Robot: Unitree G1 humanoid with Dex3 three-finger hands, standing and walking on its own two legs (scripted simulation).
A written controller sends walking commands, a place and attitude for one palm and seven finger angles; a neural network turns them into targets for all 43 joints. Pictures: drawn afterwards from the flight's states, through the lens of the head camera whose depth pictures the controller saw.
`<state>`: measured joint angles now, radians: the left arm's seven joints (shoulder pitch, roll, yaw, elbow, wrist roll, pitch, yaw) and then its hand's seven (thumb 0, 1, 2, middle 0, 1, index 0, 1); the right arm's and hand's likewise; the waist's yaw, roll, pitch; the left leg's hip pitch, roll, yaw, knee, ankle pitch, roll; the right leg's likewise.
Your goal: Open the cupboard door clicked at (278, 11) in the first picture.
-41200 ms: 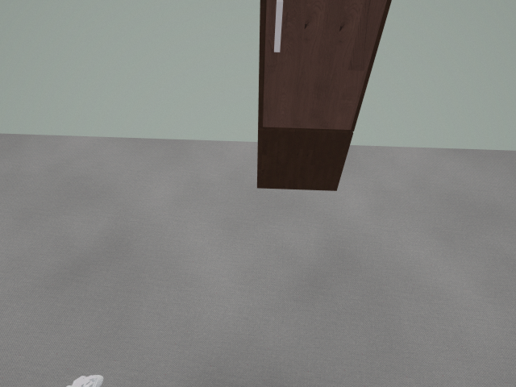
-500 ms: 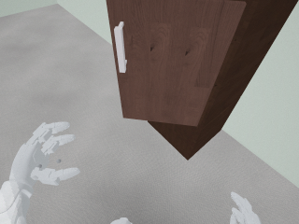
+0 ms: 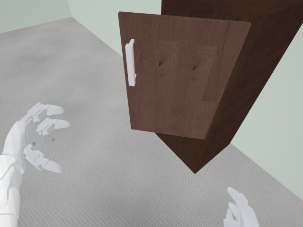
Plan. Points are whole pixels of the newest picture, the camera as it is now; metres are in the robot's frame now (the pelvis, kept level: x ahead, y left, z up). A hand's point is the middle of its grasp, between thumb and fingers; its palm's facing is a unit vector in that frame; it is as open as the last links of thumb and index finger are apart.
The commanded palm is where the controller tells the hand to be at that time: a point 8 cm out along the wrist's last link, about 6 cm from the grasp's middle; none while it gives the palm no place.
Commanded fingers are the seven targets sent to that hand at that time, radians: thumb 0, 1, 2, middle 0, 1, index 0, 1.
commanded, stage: raise the hand with hooked fingers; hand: left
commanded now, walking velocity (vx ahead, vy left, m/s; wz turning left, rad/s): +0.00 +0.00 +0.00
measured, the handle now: (132, 63) +0.62 +0.13 +0.11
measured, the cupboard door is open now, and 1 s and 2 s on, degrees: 42 42 42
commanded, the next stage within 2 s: move the hooked fingers beside the handle in 0.64 s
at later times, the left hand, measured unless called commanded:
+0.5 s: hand (59, 129) +0.30 +0.25 +0.13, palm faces -0.04 -1.00 -0.02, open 14.0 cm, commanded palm +0.27 +0.30 +0.13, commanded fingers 0.00 -0.50 0.30 -0.30 -1.20 -0.30 -1.20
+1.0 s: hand (73, 117) +0.33 +0.23 +0.13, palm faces -0.07 -1.00 +0.00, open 14.0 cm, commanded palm +0.32 +0.29 +0.13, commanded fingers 0.00 -0.50 0.30 -0.30 -1.20 -0.30 -1.20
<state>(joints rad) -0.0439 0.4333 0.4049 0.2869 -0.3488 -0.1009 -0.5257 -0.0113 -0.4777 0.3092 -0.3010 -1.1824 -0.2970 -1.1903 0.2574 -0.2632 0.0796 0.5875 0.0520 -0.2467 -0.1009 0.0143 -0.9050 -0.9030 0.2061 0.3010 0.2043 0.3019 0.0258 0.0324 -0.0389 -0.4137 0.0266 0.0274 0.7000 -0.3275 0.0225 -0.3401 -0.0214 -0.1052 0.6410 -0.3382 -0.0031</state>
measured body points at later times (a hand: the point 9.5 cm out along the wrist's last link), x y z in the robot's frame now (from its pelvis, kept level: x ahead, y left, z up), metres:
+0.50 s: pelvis +0.00 -0.02 +0.01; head +0.01 -0.02 +0.46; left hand +0.29 +0.30 +0.13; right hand +0.15 -0.27 -0.07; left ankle +0.02 +0.10 -0.72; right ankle +0.00 -0.12 -0.72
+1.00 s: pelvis +0.00 -0.02 +0.01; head +0.01 -0.02 +0.46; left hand +0.33 +0.29 +0.13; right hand +0.16 -0.26 -0.08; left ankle +0.02 +0.10 -0.72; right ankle +0.00 -0.12 -0.72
